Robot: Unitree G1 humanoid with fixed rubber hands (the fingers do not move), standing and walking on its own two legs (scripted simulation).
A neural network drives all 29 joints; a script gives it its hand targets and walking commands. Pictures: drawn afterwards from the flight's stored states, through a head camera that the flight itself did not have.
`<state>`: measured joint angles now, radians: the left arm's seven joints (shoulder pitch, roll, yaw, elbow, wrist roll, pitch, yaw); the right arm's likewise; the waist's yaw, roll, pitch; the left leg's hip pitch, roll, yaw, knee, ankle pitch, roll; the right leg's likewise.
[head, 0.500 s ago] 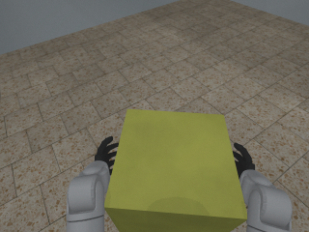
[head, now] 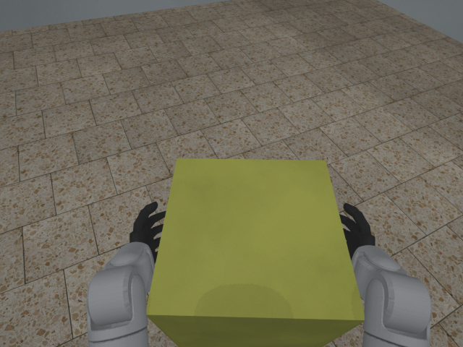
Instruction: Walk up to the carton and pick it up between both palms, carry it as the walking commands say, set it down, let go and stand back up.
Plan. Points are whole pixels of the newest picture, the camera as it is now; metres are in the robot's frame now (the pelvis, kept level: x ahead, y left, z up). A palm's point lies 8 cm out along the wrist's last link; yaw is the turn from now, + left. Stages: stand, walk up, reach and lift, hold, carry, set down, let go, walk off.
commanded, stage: carry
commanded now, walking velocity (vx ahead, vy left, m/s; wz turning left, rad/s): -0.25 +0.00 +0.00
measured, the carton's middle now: (248, 264) +0.26 +0.01 -0.01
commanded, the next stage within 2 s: none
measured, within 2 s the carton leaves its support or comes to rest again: neither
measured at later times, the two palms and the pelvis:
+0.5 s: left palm out of the picture +0.06 +0.11 +0.08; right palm out of the picture +0.02 -0.22 +0.06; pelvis -0.21 -0.02 +0.00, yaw -3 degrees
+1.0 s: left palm out of the picture -0.14 +0.16 +0.07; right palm out of the picture -0.13 -0.17 +0.10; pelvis -0.41 -0.02 +0.00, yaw -1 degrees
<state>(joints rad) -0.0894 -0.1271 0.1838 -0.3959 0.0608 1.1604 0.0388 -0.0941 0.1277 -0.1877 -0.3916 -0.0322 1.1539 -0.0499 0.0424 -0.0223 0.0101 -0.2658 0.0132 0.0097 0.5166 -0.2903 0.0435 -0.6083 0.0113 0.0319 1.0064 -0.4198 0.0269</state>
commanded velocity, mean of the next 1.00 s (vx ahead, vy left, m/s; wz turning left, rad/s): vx -0.25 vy -0.12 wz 0.00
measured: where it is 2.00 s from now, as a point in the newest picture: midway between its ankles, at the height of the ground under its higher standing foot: outside the picture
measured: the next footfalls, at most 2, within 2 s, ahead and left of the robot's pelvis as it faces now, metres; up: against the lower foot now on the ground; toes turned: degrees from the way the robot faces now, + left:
right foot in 0.34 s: -0.16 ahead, -0.12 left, +0.00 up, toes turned -5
left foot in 0.74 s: -0.32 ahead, +0.11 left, +0.00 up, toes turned +3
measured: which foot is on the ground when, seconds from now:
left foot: down 0.00-0.34, up 0.36-0.72, down 0.74-1.00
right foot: up 0.00-0.32, down 0.34-0.74, up 0.76-1.00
